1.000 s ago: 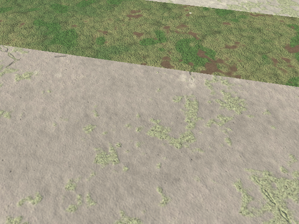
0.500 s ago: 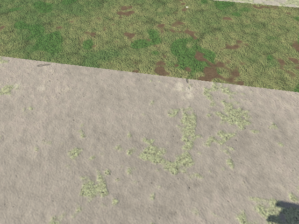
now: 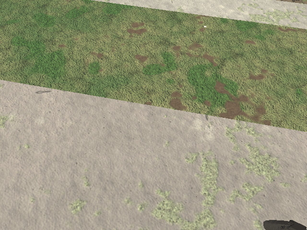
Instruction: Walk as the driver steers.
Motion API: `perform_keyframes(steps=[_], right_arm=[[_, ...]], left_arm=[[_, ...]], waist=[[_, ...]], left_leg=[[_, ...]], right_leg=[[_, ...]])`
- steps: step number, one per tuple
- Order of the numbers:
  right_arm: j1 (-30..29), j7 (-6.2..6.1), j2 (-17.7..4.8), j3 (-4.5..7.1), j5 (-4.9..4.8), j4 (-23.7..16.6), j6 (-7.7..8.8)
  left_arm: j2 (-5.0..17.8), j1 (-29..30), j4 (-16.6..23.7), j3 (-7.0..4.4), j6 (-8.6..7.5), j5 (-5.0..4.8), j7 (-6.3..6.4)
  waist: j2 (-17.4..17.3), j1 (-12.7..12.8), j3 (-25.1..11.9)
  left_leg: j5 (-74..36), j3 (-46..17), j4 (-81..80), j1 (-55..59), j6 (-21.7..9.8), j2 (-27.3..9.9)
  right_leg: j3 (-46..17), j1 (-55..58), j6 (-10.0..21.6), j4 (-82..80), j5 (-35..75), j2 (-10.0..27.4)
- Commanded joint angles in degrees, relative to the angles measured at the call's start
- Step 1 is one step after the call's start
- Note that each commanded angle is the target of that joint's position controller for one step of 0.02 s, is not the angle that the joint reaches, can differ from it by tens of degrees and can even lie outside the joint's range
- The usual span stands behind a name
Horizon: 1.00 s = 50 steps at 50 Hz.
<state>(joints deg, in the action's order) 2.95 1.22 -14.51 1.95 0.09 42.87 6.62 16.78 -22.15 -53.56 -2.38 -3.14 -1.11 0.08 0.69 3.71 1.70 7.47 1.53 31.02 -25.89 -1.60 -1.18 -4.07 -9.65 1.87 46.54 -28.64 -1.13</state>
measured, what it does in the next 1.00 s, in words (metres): walks ahead, turning right: right foot, then left foot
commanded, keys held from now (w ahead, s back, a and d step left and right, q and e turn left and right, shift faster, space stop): w+e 1.00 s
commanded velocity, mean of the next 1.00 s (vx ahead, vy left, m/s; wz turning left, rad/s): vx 0.50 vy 0.00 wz -0.54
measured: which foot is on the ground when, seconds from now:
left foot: down 0.00-0.48, up 0.50-0.96, down 0.98-1.00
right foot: up 0.00-0.46, down 0.48-0.98, up 1.00-1.00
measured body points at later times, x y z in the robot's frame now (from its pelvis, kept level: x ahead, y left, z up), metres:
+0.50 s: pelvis +0.26 -0.05 -0.01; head +0.29 -0.07 +0.43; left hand +0.52 +0.13 -0.09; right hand +0.20 -0.34 -0.15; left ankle +0.10 +0.12 -0.70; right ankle +0.34 -0.16 -0.73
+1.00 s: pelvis +0.53 -0.13 +0.00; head +0.55 -0.16 +0.44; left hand +0.72 +0.10 -0.12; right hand +0.61 -0.47 -0.07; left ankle +0.69 -0.10 -0.73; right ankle +0.35 -0.16 -0.72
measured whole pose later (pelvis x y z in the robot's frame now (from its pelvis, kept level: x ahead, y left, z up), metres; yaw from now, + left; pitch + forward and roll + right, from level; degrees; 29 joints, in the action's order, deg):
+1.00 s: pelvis +0.53 -0.13 +0.00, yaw -34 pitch +2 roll +1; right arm 0.9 1.3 -15.4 2.7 0.6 39.4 7.6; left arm 17.3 -22.5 -43.6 -4.8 -1.4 -1.3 1.2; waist 0.2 4.5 0.5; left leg 4.0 -1.7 27.8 -26.3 -1.2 2.2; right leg -13.8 -5.8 3.6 37.0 -27.7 -5.7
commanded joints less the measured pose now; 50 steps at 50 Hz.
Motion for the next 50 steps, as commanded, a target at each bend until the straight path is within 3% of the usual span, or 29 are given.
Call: perform_keyframes(steps=[1,2,3,5,7,12,16,19,21,22,23,24,25,26,27,28,29,30,32,34,39,43,46,48,49,50], right_arm=[[16.8,-0.61,-8.5,2.85,0.06,1.0,-0.21],[13.0,-0.48,-7.3,2.38,0.11,0.8,-0.13],[10.5,-0.38,-5.9,2.07,0.14,0.9,-0.06],[8.6,-0.49,-5.4,2.13,0.72,1.5,0.43],[8.5,-0.72,-6.3,2.58,0.69,2.3,0.79],[9.7,-1.75,-8.7,3.40,0.77,3.8,0.15],[12.8,-2.25,-10.6,4.08,-0.15,5.0,-0.93],[14.0,-2.30,-11.7,4.63,-1.07,5.8,-2.22],[13.0,-2.54,-13.4,5.13,-1.43,5.4,-3.05],[12.4,-2.68,-14.1,5.33,-1.60,5.1,-3.57],[11.3,-2.77,-14.2,5.25,-1.87,4.7,-4.02],[11.9,-2.93,-12.5,4.52,-0.98,3.9,-3.77],[17.4,-2.06,-3.2,1.73,1.47,0.6,-2.31],[12.7,-1.26,-6.5,1.74,-0.74,-0.4,0.32],[6.3,-0.81,-9.8,2.62,-3.05,-2.2,1.61],[5.6,-1.07,-9.3,2.36,-2.58,-2.4,2.24],[6.2,-1.56,-9.6,2.68,-0.95,-1.4,2.20],[7.6,-1.63,-10.2,3.17,-0.17,-1.0,1.57],[8.5,-1.51,-9.3,3.27,0.43,-1.2,0.17],[6.3,-1.70,-7.7,2.84,0.95,-2.3,-0.67],[-4.0,-1.06,-5.3,1.77,0.41,-5.5,-0.47],[-8.6,0.02,-6.5,2.00,-0.40,-7.6,0.40],[-6.9,0.52,-8.3,2.74,-0.56,-7.6,1.24],[1.6,0.02,-10.2,3.98,-0.24,-5.7,1.80],[9.9,-0.45,-12.8,4.82,0.82,-4.8,2.01],[17.4,-0.72,-17.5,6.11,1.72,-3.4,1.34]], left_arm=[[8.2,2.1,5.9,-1.66,-2.17,-2.03,0.13],[7.2,3.7,5.9,-1.70,-1.87,-1.58,0.42],[6.3,4.5,6.1,-2.03,-1.36,-0.89,0.49],[3.8,3.3,6.3,-2.02,-0.04,-1.01,0.08],[2.5,4.5,7.6,-1.95,0.97,-0.84,-0.08],[1.4,11.2,11.0,-1.59,1.03,-0.25,-1.11],[0.7,19.1,14.5,-0.99,0.81,-0.05,-2.60],[1.6,21.7,16.9,-1.27,0.93,-0.19,-3.49],[3.3,19.5,17.4,-2.23,1.24,-0.21,-3.72],[4.9,15.1,16.7,-3.19,1.44,-0.34,-3.64],[7.4,6.9,14.7,-4.77,1.54,-0.52,-3.24],[11.9,-2.8,12.1,-6.96,2.08,-0.56,-2.08],[18.7,-1.4,12.2,-7.89,1.85,-1.02,-1.41],[15.1,-2.9,14.5,-6.52,0.79,-0.23,-1.79],[11.4,-0.9,14.0,-5.47,-0.16,0.30,-2.06],[9.6,2.5,14.3,-4.92,-0.70,0.03,-2.06],[7.5,6.9,15.1,-4.24,-0.79,-0.03,-1.97],[6.1,9.5,16.2,-3.67,-0.87,0.64,-1.72],[6.4,10.0,16.6,-3.70,-1.03,0.66,-1.27],[8.0,8.2,16.1,-4.10,-1.18,0.40,-0.48],[8.7,3.7,14.7,-4.32,-0.37,-0.13,0.80],[8.5,0.3,13.2,-4.30,0.23,-0.52,1.00],[8.5,0.6,13.1,-4.40,0.91,-0.37,1.43],[7.1,2.6,13.9,-3.92,1.16,-0.22,1.32],[4.2,3.5,15.1,-2.77,0.93,0.43,0.98],[0.5,-3.8,16.3,-1.63,0.45,-0.62,0.99]], waist=[[-9.2,-9.2,-11.1],[-5.5,-7.4,-7.6],[-5.6,-6.2,-4.3],[-7.2,-4.1,-2.7],[-5.7,-3.3,-1.1],[-3.9,-4.5,1.4],[-2.6,-7.4,3.6],[-3.2,-7.1,3.9],[-5.1,-4.7,0.9],[-5.9,-1.9,-1.9],[-5.0,2.8,-6.1],[-0.8,6.9,-11.2],[15.5,-0.7,-14.7],[9.1,2.7,-23.4],[5.1,3.8,-15.1],[1.6,1.3,-9.9],[-0.6,-1.4,-6.6],[0.5,-3.6,-5.5],[0.8,-4.9,-4.6],[0.5,-4.6,-3.3],[3.3,-0.5,-1.1],[4.1,1.1,-0.7],[6.0,-0.4,-1.2],[6.8,-5.1,-5.0],[3.6,-9.0,-12.6],[-12.0,-7.6,-21.9]], left_leg=[[10.4,-28.3,-14.0,37.8,-9.3,-20.7],[5.2,-22.2,-15.8,30.9,-8.2,-18.2],[2.0,-17.2,-18.0,26.0,-7.7,-16.0],[-3.2,-10.5,-21.1,20.6,-7.5,-14.1],[-8.6,-5.8,-22.5,19.0,-8.3,-14.1],[-11.7,3.1,-24.3,20.3,-8.2,-13.1],[-12.8,7.1,-23.7,25.1,-7.6,-14.6],[-19.5,9.1,-19.9,30.8,-6.4,-16.2],[-36.9,10.7,-12.9,32.5,-5.1,-16.1],[-44.8,11.5,-5.7,32.2,-4.4,-15.6],[-46.2,12.9,5.4,28.7,-2.9,-13.7],[-32.5,12.9,22.0,16.1,-0.1,-11.3],[22.7,9.1,42.8,-10.7,3.6,0.1],[28.1,-5.6,50.1,-17.8,2.9,2.8],[22.2,-6.6,49.5,-22.9,1.3,0.0],[16.9,-6.5,44.5,-21.4,0.3,-2.6],[13.6,-6.5,39.4,-17.0,0.6,-4.7],[11.4,-7.0,36.4,-12.5,1.0,-5.9],[9.4,-6.2,32.0,-9.1,2.5,-6.0],[5.2,-5.1,26.3,-9.4,4.3,-5.1],[-11.6,-4.4,5.6,-6.6,5.5,-1.1],[-12.1,-5.6,-1.4,-5.1,4.3,0.7],[-5.4,-6.3,-4.1,-2.2,2.4,1.4],[-5.0,-4.7,-7.4,10.2,-0.4,1.4],[-4.2,-10.9,-5.2,25.1,-4.1,-6.0],[4.8,-34.2,-7.2,47.4,-13.3,-19.7]], right_leg=[[-3.9,-34.3,1.2,26.4,2.1,3.4],[-3.0,-31.9,0.6,24.8,6.9,5.8],[-3.0,-30.5,0.2,21.9,10.2,7.2],[-2.2,-26.4,-0.5,20.4,13.9,8.6],[-2.0,-28.0,-1.2,19.0,16.1,9.1],[-0.2,-29.9,-1.8,3.7,27.8,8.8],[3.8,-30.1,-0.4,-5.7,30.3,7.9],[6.0,-30.0,1.6,-8.9,25.4,6.6],[9.2,-23.8,3.9,-9.3,19.7,3.2],[10.7,-17.7,5.2,-9.4,17.2,0.8],[11.6,-6.2,7.2,-12.9,19.4,-2.0],[4.5,11.4,9.9,-14.7,20.7,0.3],[-26.9,30.0,20.0,-18.9,14.0,15.4],[-44.9,33.9,23.8,-29.2,4.8,20.6],[-37.5,29.1,20.2,-31.2,8.4,19.4],[-30.2,20.7,18.1,-30.8,13.4,17.1],[-24.0,12.3,16.3,-30.9,19.7,14.6],[-20.4,6.7,15.6,-32.0,24.6,12.9],[-17.2,1.5,15.7,-33.8,30.4,11.3],[-13.8,-1.6,15.6,-34.5,34.4,9.8],[-10.3,-3.9,11.3,-33.3,28.2,5.7],[-15.2,0.3,10.4,-29.4,25.0,7.7],[-20.0,4.6,9.4,-24.4,26.7,9.3],[-19.3,3.3,7.3,-17.1,33.1,6.5],[-15.9,-2.8,5.2,-3.7,29.9,3.5],[-7.8,-23.1,0.5,16.3,7.4,-5.1]])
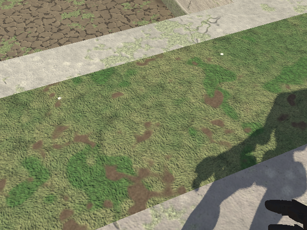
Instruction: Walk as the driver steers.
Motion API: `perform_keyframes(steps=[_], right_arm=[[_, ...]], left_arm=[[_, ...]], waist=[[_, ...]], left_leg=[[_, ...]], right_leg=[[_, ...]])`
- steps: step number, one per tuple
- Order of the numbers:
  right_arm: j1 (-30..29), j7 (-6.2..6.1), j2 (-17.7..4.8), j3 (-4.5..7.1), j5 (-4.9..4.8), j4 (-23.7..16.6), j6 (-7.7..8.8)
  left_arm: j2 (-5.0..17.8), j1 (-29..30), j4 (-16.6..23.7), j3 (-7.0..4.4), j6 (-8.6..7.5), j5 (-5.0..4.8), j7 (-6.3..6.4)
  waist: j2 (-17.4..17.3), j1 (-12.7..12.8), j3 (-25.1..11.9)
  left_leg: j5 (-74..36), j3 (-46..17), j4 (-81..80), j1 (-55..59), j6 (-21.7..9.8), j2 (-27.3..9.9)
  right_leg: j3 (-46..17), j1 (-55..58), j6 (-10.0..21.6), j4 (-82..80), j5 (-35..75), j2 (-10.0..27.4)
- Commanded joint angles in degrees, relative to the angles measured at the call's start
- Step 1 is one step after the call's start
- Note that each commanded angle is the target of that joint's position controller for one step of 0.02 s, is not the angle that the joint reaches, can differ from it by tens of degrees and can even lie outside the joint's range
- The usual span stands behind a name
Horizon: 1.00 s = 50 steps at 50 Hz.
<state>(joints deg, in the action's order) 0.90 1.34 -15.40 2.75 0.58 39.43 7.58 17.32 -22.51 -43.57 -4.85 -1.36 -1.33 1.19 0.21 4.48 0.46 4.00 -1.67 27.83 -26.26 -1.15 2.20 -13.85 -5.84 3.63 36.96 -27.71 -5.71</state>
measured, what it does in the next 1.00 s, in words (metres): walks ahead: right foot, then left foot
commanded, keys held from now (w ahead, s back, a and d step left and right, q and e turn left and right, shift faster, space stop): w+e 0.02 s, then w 0.18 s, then no key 0.80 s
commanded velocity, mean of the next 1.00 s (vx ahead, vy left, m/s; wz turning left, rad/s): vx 0.22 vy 0.00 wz -0.15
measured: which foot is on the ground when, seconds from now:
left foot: down 0.00-0.44, up 0.46-0.70, down 0.72-1.00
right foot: up 0.00-0.40, down 0.42-1.00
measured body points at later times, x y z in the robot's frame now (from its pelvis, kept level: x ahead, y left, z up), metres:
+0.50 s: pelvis +0.22 -0.04 +0.01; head +0.26 -0.06 +0.45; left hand +0.47 +0.17 -0.07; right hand +0.23 -0.32 -0.13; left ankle +0.13 +0.12 -0.68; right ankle +0.31 -0.15 -0.72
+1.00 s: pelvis +0.30 -0.03 +0.01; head +0.31 -0.03 +0.46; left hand +0.43 +0.21 -0.12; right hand +0.35 -0.29 -0.12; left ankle +0.30 +0.10 -0.72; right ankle +0.31 -0.15 -0.72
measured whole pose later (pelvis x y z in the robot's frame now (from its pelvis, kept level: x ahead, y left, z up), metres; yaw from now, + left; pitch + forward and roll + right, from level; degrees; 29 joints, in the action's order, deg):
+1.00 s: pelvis +0.30 -0.03 +0.01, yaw -7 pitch -1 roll +0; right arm 12.3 -1.5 -13.3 0.8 0.6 53.0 1.0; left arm 13.2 -9.9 -52.4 -2.3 0.0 0.5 0.9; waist 0.0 -0.1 1.4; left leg 17.7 0.1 30.5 -11.9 1.3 -2.0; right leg 0.0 -15.4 0.3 29.1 -12.8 -0.6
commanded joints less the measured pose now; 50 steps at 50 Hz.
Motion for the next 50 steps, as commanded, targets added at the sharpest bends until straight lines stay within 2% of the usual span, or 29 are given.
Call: perform_keyframes(steps=[1,2,3,4,6,7,10,12,14,17,19,20,21,22,23,24,25,26,27,29,31,34,36,37,38,39,40,44,50], right_arm=[[19.8,-0.40,-12.8,4.54,-0.46,0.6,-0.14],[17.2,-0.55,-8.5,3.36,-0.88,0.0,-0.54],[14.7,-0.64,-7.0,2.77,-0.42,-0.2,-1.11],[13.0,-0.52,-6.0,2.30,-0.08,0.4,-1.38],[11.8,-0.41,-5.0,1.79,0.36,1.2,-1.12],[12.0,-0.30,-5.0,1.86,0.00,1.7,-0.90],[12.9,-0.28,-7.9,2.64,-0.79,3.3,-0.52],[12.0,-0.48,-8.9,2.71,-0.88,3.7,-1.02],[13.3,-0.80,-9.8,2.76,-1.13,4.7,-1.82],[16.2,-1.00,-10.6,2.68,-1.79,6.5,-2.82],[15.1,-1.23,-11.0,2.71,-2.35,6.9,-3.31],[14.9,-1.34,-10.4,2.49,-2.36,7.0,-3.37],[16.3,-1.37,-8.7,1.82,-1.65,7.2,-3.16],[19.6,-1.20,-5.0,0.23,0.52,5.9,-2.68],[26.3,-0.83,-2.4,-1.16,0.26,7.5,-3.04],[24.3,-0.74,-7.3,0.12,-1.01,8.4,-4.01],[20.0,-0.99,-8.3,0.51,-1.70,7.4,-4.90],[17.7,-1.65,-7.6,0.51,-1.32,7.3,-5.90],[17.2,-2.34,-7.4,0.70,-0.73,7.3,-6.99],[19.1,-3.12,-5.7,0.45,-0.45,8.3,-8.29],[19.0,-3.49,-4.5,0.10,-0.15,8.9,-8.57],[17.1,-3.31,-4.1,0.01,0.08,9.2,-8.65],[15.9,-3.00,-4.5,-0.09,1.33,8.9,-8.54],[14.7,-3.12,-6.6,0.08,1.54,7.8,-8.42],[12.2,-3.35,-10.6,1.11,0.61,8.1,-8.45],[11.2,-3.10,-7.8,0.70,0.44,8.2,-8.06],[10.8,-3.01,-5.8,0.09,0.82,8.6,-7.53],[11.7,-2.84,-4.9,-0.33,0.18,10.1,-5.84],[12.6,-3.08,-5.1,-0.47,-0.17,12.0,-6.18]], left_arm=[[3.9,-5.0,6.1,0.68,-1.60,-1.04,-0.03],[8.0,-0.2,5.7,-0.42,-1.43,-1.09,-0.09],[8.0,3.9,6.3,-0.44,-1.24,-0.40,-0.06],[6.9,6.6,7.1,-0.39,-1.40,0.32,-0.23],[4.6,6.2,7.1,-0.16,-1.28,0.03,-0.78],[3.3,5.8,7.0,0.14,-1.15,-0.09,-0.95],[1.5,9.4,8.4,1.12,-1.30,0.83,-1.22],[0.6,12.3,8.8,1.75,-1.84,1.30,-1.62],[0.2,15.1,9.0,2.04,-2.50,1.25,-2.13],[1.4,18.2,10.0,1.59,-2.63,1.00,-2.72],[2.8,16.3,9.5,0.87,-2.60,1.45,-2.81],[4.1,12.7,8.1,0.15,-2.52,1.95,-2.53],[7.0,9.0,7.2,-0.78,-2.47,2.41,-1.96],[11.2,4.6,7.4,-1.29,-2.05,4.03,-1.23],[8.5,4.8,7.2,-0.08,-1.31,3.68,-1.28],[5.6,5.2,6.7,0.55,-0.70,2.29,-1.90],[4.5,8.8,6.6,0.96,-0.63,1.62,-2.17],[3.6,12.4,6.5,1.39,-0.74,1.62,-2.30],[3.6,15.5,6.6,1.43,-0.75,1.93,-2.35],[4.2,19.3,6.1,1.01,-0.62,3.06,-2.18],[3.4,19.7,5.1,1.14,-0.62,3.13,-1.85],[2.7,19.9,3.3,1.45,-0.19,2.51,-1.32],[0.7,17.9,1.4,2.22,0.00,2.22,-1.29],[0.3,16.3,0.4,2.40,0.06,2.52,-1.27],[0.7,13.6,0.1,2.04,0.12,2.41,-1.22],[1.6,15.5,-0.3,1.94,0.30,2.62,-0.83],[2.0,16.0,-0.5,1.64,0.41,2.30,-0.53],[1.6,14.3,-3.2,1.48,0.63,2.25,-0.12],[1.5,14.2,-7.0,1.30,0.73,1.56,-0.08]], waist=[[-16.7,-8.0,-20.2],[-9.7,-9.3,-11.5],[-5.2,-8.9,-6.3],[-3.7,-7.9,-1.9],[-5.8,-5.5,0.1],[-6.2,-5.0,-0.1],[-5.0,-5.0,0.4],[-4.2,-5.3,0.8],[-4.8,-6.5,-0.4],[-6.0,-7.2,-2.0],[-6.2,-4.9,-3.3],[-5.3,-3.0,-5.2],[-2.7,-1.6,-7.7],[7.3,-2.0,-15.3],[15.1,-3.7,-23.2],[9.9,-2.3,-21.6],[7.3,-2.8,-14.7],[4.8,-3.8,-10.8],[4.9,-5.3,-8.3],[7.4,-7.7,-6.9],[7.9,-7.5,-7.5],[7.1,-7.3,-6.9],[5.0,-7.4,-4.4],[2.4,-6.3,-1.6],[-5.5,-2.9,1.0],[-6.5,-4.2,2.0],[-6.8,-4.1,2.2],[-4.5,-4.5,-0.4],[-1.1,-5.1,-2.4]], left_leg=[[20.9,-44.2,-8.9,48.9,-15.3,-27.4],[24.4,-36.9,-10.5,41.5,-12.9,-24.6],[19.8,-28.9,-11.3,33.9,-10.9,-21.8],[13.8,-23.4,-12.9,26.9,-10.5,-19.3],[7.2,-16.5,-15.8,20.0,-10.0,-16.0],[4.9,-14.4,-16.8,18.8,-10.5,-15.6],[-2.1,-9.9,-19.3,18.4,-12.4,-16.2],[-14.5,-4.7,-18.4,17.2,-11.5,-14.6],[-23.0,-0.3,-16.4,16.7,-9.7,-12.8],[-23.4,0.0,-12.8,20.5,-7.8,-13.6],[-22.4,-0.2,-8.1,21.4,-5.9,-13.7],[-23.6,0.4,-3.6,20.5,-4.6,-12.2],[-19.2,2.4,3.7,17.4,-2.2,-9.2],[3.7,4.6,18.8,5.7,1.4,-5.1],[35.8,0.4,31.5,-1.3,3.8,-2.5],[36.6,-2.9,35.2,-2.7,4.2,-4.3],[34.5,-1.9,35.9,-6.0,4.4,-5.6],[31.7,-1.8,34.0,-5.9,4.8,-6.9],[28.7,-1.9,30.9,-2.5,5.3,-7.8],[23.6,-0.1,24.8,6.2,6.1,-7.0],[19.3,0.6,18.4,10.6,5.8,-6.4],[9.4,1.5,8.0,16.3,4.2,-5.5],[3.8,0.7,0.2,20.4,2.3,-5.9],[3.9,-3.0,-3.5,19.3,0.7,-9.3],[13.9,-3.0,-3.7,12.3,-1.2,-9.9],[22.5,-3.0,-6.3,6.0,-1.4,-8.5],[23.1,-2.8,-7.5,4.1,-0.3,-8.1],[11.0,-1.2,-4.8,8.8,1.6,-7.0],[2.3,-0.1,-2.9,12.4,1.0,-6.1]], right_leg=[[2.4,-36.8,-2.1,35.6,-6.2,2.2],[2.2,-39.6,-2.6,38.8,-1.3,4.9],[4.6,-38.5,-2.9,38.4,3.0,6.8],[5.1,-37.3,-2.9,35.4,5.7,8.0],[5.8,-32.6,-2.6,30.5,8.1,10.0],[6.6,-31.7,-2.6,28.2,8.1,10.2],[8.5,-32.5,-3.4,18.8,12.4,11.4],[10.7,-29.3,-3.8,10.4,18.3,11.2],[13.0,-24.0,-4.1,3.2,25.1,9.2],[12.9,-20.5,-3.1,-3.2,28.5,7.4],[12.9,-15.2,-1.4,-8.2,29.4,6.4],[13.8,-8.8,-0.2,-10.9,32.1,5.2],[11.9,-0.9,1.6,-12.0,44.4,7.8],[-0.9,15.2,7.5,-6.6,69.0,20.8],[-12.5,21.1,16.3,-7.8,71.9,30.0],[-11.7,16.0,15.2,-10.5,59.2,26.9],[-7.8,10.7,12.9,-12.6,51.0,24.1],[-5.2,4.5,11.2,-14.6,45.4,22.1],[-2.7,-2.3,10.0,-16.9,40.5,20.7],[1.9,-12.0,9.2,-19.9,35.4,17.8],[4.1,-13.8,9.1,-20.4,31.0,16.5],[4.5,-15.5,7.6,-20.5,16.8,15.7],[5.2,-18.5,3.1,-20.2,3.1,12.9],[6.1,-19.3,0.4,-18.2,-0.9,10.7],[9.6,-16.9,-1.7,-17.2,1.9,7.2],[11.1,-11.0,-2.8,-14.5,6.7,6.3],[11.2,-8.3,-2.5,-13.0,9.9,6.5],[11.0,-6.3,-1.2,-11.6,19.3,7.2],[11.3,-4.1,-1.5,-10.3,27.9,7.5]])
